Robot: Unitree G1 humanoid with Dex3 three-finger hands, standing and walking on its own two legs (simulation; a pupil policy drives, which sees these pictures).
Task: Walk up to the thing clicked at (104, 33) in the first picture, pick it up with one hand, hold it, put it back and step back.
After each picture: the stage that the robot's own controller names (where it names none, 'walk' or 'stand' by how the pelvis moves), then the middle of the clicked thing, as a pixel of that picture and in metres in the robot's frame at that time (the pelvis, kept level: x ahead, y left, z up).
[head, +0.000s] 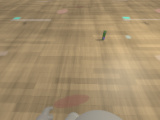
stand; (104, 35) +1.92 -0.22 -0.65
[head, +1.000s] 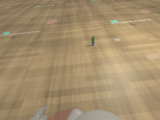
walk; (93, 41) +1.80 +0.15 -0.63
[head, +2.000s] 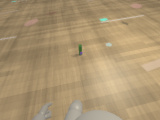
walk; (80, 50) +1.25 +0.32 -0.65
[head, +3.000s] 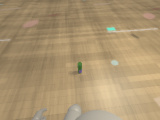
walk; (79, 68) +0.80 +0.23 -0.64
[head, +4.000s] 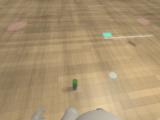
walk; (74, 84) +0.51 +0.17 -0.64
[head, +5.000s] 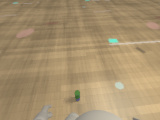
stand; (77, 96) +0.39 +0.15 -0.65
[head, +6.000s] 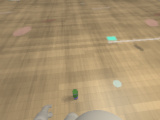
stand; (75, 94) +0.39 +0.18 -0.66
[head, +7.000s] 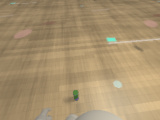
stand; (76, 95) +0.39 +0.18 -0.66
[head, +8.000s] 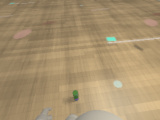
stand; (75, 95) +0.38 +0.18 -0.66
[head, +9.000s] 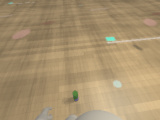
stand; (75, 96) +0.37 +0.18 -0.66
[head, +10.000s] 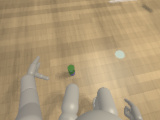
go down; (71, 70) +0.42 +0.17 -0.44
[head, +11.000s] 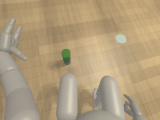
go down; (66, 58) +0.47 +0.20 -0.28
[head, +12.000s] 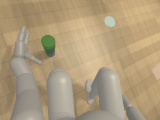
close in; (49, 48) +0.46 +0.23 -0.19
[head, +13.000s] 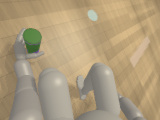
close; (33, 45) +0.45 +0.25 -0.16
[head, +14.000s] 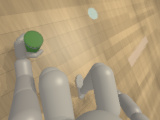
lift; (32, 45) +0.43 +0.25 -0.17
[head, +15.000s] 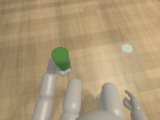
lift; (63, 64) +0.35 +0.19 +0.02
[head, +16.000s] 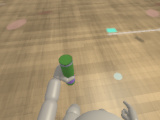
hold; (68, 72) +0.32 +0.17 +0.04
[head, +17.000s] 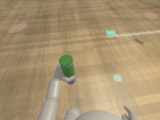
hold; (68, 71) +0.32 +0.17 +0.05
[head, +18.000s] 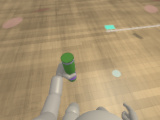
crouch; (70, 69) +0.35 +0.16 +0.02
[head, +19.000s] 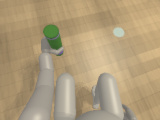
lower; (55, 43) +0.49 +0.20 -0.04
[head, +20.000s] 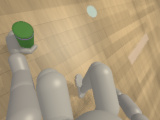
lower; (26, 41) +0.46 +0.27 -0.17
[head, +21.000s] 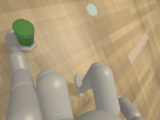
lower; (26, 39) +0.46 +0.27 -0.17
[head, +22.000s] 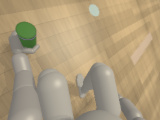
lower; (28, 41) +0.46 +0.27 -0.17
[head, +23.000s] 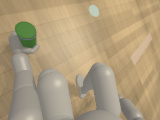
lower; (28, 41) +0.46 +0.27 -0.17
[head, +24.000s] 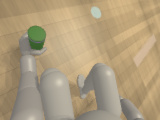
draw back; (36, 43) +0.45 +0.24 -0.17
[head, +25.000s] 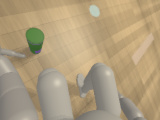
rise; (35, 44) +0.45 +0.24 -0.18
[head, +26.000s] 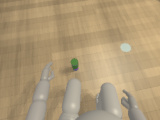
walk; (75, 65) +0.45 +0.16 -0.39
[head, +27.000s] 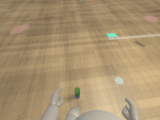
stand; (77, 93) +0.39 +0.14 -0.59
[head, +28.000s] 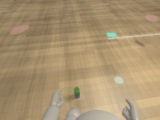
stand; (77, 93) +0.39 +0.15 -0.60
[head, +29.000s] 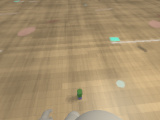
stand; (79, 94) +0.40 +0.13 -0.65
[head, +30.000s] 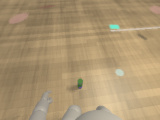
walk; (80, 84) +0.44 +0.10 -0.63
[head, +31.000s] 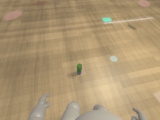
walk; (79, 69) +0.65 +0.15 -0.64
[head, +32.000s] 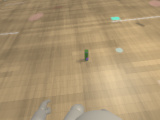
walk; (86, 55) +1.00 +0.17 -0.63
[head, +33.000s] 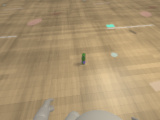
stand; (83, 59) +1.04 +0.17 -0.65
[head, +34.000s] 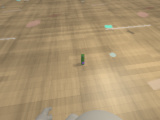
stand; (82, 59) +1.05 +0.19 -0.66
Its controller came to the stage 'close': yes
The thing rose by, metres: 0.69
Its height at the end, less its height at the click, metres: +0.00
